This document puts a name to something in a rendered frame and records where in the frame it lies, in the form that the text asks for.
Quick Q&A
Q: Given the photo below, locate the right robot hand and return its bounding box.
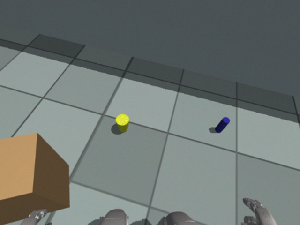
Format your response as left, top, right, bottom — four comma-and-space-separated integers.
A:
241, 198, 277, 225

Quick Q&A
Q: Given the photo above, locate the left robot hand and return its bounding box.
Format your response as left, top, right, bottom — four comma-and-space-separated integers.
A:
20, 209, 47, 225

